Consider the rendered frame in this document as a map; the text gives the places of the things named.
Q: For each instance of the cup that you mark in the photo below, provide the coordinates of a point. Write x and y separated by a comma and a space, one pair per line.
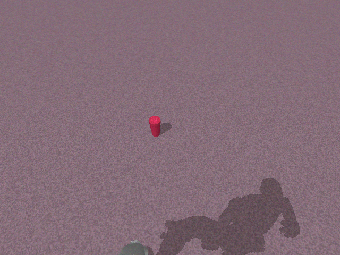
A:
154, 122

